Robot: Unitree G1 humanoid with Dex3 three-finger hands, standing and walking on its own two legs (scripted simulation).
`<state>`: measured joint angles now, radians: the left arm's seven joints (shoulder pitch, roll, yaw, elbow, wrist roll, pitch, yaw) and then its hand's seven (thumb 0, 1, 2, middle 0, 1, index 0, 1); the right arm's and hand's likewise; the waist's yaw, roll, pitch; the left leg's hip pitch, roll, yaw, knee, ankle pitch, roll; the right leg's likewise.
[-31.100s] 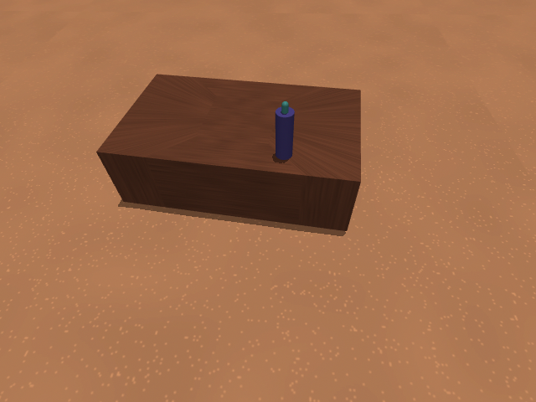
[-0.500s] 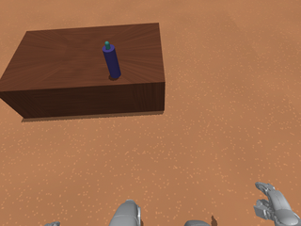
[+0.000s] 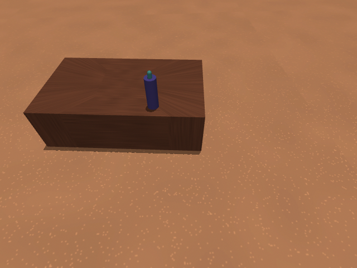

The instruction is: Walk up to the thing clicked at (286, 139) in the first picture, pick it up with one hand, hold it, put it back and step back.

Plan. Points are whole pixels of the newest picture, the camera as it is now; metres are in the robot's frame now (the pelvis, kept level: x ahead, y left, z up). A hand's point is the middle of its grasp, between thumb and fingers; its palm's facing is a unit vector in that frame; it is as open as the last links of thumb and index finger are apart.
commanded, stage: step back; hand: left
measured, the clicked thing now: (151, 89) +1.11 +0.16 -0.31
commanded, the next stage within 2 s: stand in 0.68 s
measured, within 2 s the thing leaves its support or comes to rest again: neither
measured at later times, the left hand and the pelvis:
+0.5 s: hand out of the picture +0.11 +0.29 -0.16, palm faces +0.01 -0.92 -0.39, open 7.4 cm; pelvis +0.04 +0.02 -0.01, yaw -1 degrees
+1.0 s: hand out of the picture +0.15 +0.27 -0.14, palm faces -0.05 -0.94 -0.34, open 7.4 cm; pelvis +0.05 +0.03 +0.01, yaw -2 degrees
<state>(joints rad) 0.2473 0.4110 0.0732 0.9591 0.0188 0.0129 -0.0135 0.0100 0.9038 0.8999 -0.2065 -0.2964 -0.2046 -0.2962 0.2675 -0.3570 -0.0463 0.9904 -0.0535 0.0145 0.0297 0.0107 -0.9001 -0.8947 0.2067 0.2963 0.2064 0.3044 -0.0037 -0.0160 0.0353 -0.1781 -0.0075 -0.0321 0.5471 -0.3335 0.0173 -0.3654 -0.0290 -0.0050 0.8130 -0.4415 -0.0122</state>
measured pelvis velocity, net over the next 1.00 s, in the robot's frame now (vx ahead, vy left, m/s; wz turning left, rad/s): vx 0.05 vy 0.03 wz -0.04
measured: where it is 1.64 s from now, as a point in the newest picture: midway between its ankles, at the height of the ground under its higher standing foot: outside the picture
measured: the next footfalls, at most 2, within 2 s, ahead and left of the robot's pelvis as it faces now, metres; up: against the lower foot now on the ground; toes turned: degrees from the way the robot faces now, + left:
left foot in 0.42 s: +0.13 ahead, +0.16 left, +0.00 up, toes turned +1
